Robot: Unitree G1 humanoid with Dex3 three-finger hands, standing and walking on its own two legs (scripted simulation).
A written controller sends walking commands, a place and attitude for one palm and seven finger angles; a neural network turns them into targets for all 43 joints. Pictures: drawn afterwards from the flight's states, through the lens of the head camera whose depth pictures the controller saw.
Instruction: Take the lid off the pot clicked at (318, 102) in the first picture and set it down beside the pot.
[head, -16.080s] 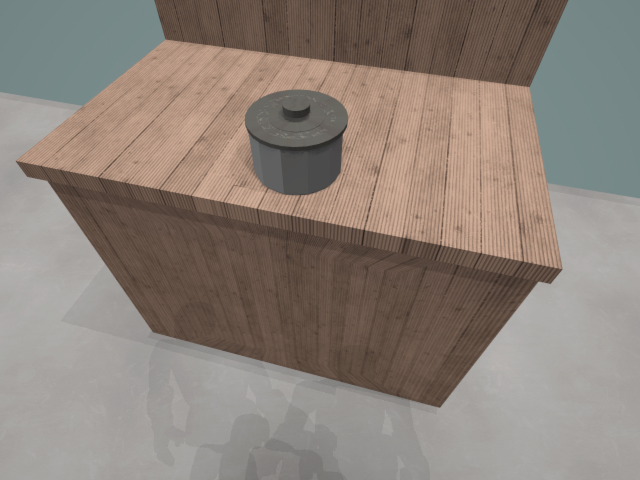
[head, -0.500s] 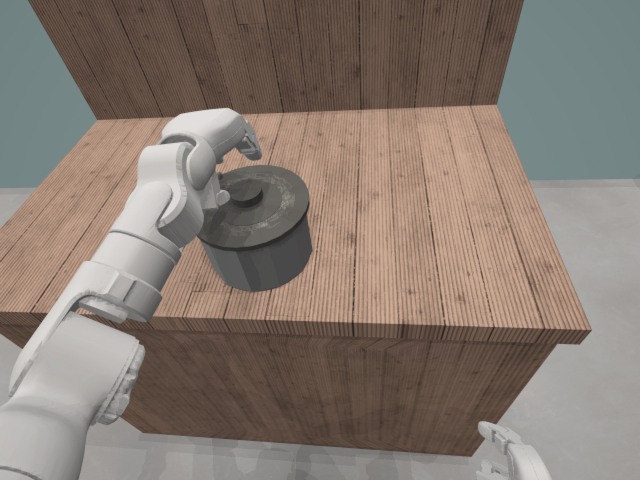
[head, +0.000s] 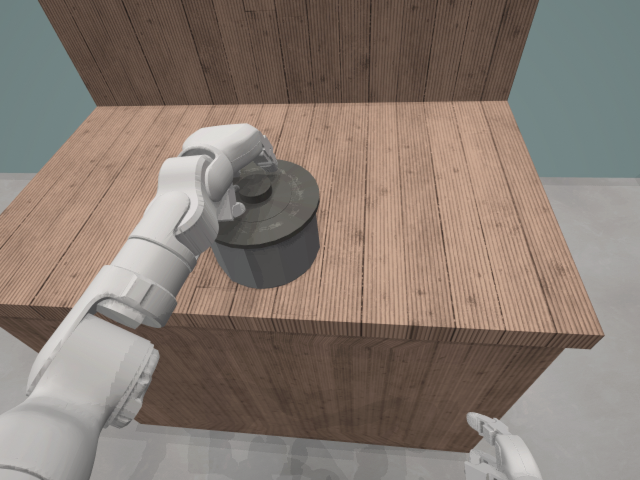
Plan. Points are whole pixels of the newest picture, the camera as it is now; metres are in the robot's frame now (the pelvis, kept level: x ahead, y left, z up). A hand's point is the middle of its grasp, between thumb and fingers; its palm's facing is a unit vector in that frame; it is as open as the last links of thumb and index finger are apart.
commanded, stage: lower the open fingers around the knob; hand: left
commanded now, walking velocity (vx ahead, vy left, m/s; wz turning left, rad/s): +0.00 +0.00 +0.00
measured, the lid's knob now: (254, 188) +0.47 +0.10 +0.12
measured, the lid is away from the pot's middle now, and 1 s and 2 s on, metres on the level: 0.00 0.00 0.00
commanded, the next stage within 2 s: close the fingers and squeeze the knob in 0.22 s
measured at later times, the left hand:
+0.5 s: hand (241, 195) +0.43 +0.10 +0.15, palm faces -0.26 -0.04 -0.97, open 9.9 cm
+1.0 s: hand (245, 191) +0.44 +0.10 +0.15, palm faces -0.28 -0.04 -0.96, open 8.0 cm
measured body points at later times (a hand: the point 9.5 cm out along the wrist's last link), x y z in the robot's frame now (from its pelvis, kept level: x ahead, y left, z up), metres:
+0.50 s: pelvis +0.00 +0.00 +0.00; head +0.01 -0.04 +0.45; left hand +0.44 +0.11 +0.20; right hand +0.15 -0.24 -0.12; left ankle +0.02 +0.09 -0.74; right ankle -0.03 -0.12 -0.74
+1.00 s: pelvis +0.00 -0.01 +0.00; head +0.02 -0.05 +0.45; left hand +0.45 +0.10 +0.20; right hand +0.15 -0.25 -0.12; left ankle +0.02 +0.09 -0.74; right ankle -0.03 -0.12 -0.74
